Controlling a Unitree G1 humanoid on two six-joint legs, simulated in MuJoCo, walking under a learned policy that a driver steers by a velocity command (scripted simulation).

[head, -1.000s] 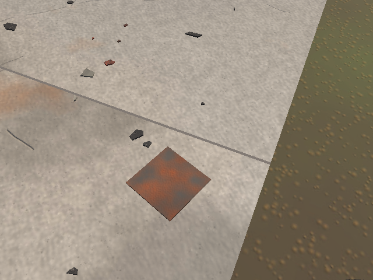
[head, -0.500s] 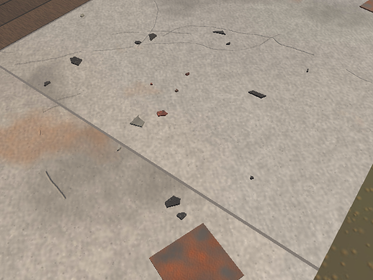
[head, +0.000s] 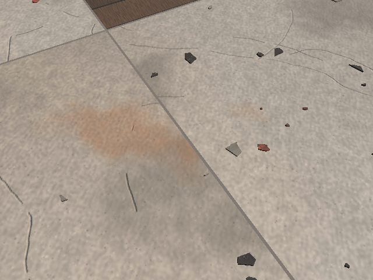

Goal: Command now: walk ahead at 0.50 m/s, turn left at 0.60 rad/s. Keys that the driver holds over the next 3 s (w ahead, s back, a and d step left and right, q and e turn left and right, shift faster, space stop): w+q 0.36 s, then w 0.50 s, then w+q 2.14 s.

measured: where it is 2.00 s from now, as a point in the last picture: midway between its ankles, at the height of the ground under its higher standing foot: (116, 141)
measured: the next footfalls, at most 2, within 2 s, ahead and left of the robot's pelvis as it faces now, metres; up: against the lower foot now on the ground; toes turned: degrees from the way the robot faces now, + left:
right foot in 0.40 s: +0.43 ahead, -0.10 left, +0.00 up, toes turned +17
left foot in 0.88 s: +0.60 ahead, +0.22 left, +0.00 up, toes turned +19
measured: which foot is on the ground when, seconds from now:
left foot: down 0.00-0.42, up 0.44-0.86, down 0.88-1.00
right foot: up 0.00-0.38, down 0.40-0.90, up 0.92-1.00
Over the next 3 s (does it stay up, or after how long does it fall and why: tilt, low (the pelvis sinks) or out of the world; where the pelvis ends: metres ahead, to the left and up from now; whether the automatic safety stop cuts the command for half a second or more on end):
stays up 1.17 0.88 0.01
